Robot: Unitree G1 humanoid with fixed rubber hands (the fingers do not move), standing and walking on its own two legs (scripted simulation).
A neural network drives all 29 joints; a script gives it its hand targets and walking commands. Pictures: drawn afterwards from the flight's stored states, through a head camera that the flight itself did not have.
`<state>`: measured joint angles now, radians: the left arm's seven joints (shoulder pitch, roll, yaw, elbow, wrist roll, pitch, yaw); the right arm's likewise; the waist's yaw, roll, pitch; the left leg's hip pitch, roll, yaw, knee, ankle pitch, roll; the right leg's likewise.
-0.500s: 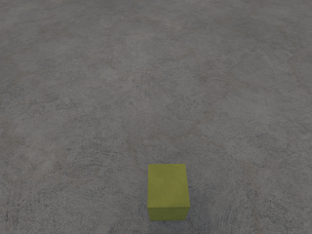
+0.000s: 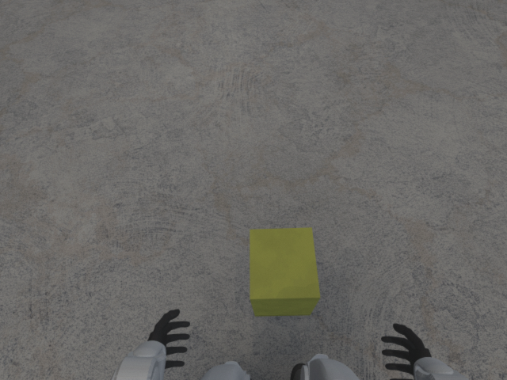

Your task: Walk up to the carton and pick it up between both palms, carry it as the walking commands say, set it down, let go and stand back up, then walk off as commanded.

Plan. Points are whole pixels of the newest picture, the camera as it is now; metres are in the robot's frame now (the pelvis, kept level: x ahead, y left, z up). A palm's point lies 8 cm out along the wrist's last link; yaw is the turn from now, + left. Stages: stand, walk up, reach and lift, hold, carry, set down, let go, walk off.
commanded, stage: reach and lift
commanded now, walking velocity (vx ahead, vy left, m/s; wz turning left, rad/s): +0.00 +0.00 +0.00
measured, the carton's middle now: (281, 274) +0.43 -0.02 -0.60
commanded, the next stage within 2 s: none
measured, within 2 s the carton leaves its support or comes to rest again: neither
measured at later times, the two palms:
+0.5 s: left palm (172, 304) +0.24 +0.20 -0.14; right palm (394, 305) +0.24 -0.22 -0.15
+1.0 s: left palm (191, 241) +0.38 +0.19 -0.17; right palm (376, 235) +0.40 -0.22 -0.18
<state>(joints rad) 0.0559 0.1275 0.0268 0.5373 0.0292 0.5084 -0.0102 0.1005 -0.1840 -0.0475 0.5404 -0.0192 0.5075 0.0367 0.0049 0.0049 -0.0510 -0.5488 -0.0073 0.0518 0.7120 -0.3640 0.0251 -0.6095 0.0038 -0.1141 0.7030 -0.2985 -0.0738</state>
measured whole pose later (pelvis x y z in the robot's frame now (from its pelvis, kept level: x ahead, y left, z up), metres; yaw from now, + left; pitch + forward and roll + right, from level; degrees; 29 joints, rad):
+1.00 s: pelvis -0.07 +0.00 -0.08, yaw +1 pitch +36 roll +2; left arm -0.90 0.19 0.24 0.82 -0.04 0.19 0.07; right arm -0.96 -0.30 -0.25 0.93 0.01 0.18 0.00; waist 0.00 0.00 -0.02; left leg -1.35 -0.01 0.06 1.09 -0.37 0.02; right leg -1.40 -0.03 -0.12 1.06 -0.29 -0.09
